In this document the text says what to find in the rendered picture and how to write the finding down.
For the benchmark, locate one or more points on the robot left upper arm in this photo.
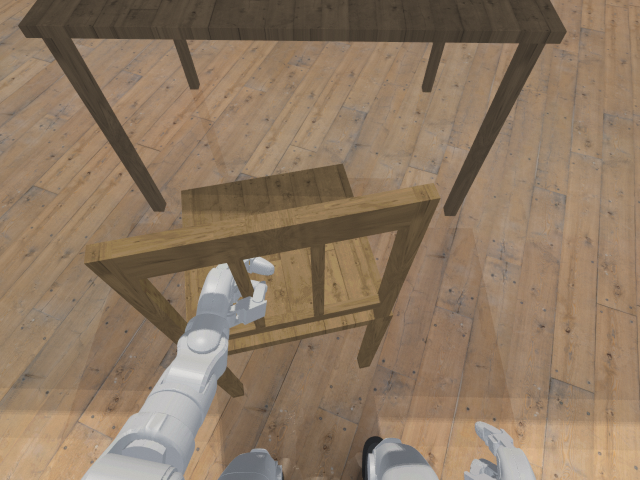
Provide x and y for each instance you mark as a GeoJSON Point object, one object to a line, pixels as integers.
{"type": "Point", "coordinates": [119, 467]}

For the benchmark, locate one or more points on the right robot thigh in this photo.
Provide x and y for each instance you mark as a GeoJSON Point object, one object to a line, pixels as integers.
{"type": "Point", "coordinates": [397, 461]}

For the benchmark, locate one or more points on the chair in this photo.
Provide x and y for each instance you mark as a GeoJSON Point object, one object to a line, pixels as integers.
{"type": "Point", "coordinates": [309, 226]}

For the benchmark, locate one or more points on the left robot forearm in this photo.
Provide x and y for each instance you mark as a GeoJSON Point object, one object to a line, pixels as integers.
{"type": "Point", "coordinates": [165, 428]}

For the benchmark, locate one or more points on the table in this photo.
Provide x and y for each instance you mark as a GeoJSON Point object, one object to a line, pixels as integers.
{"type": "Point", "coordinates": [531, 23]}

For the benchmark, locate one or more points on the robot right shin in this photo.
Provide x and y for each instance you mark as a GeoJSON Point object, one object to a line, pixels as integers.
{"type": "Point", "coordinates": [388, 440]}

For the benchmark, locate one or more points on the robot left hand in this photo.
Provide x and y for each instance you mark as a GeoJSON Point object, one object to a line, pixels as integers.
{"type": "Point", "coordinates": [220, 291]}

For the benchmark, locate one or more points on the robot right hand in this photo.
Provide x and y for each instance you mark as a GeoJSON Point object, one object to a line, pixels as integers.
{"type": "Point", "coordinates": [512, 463]}

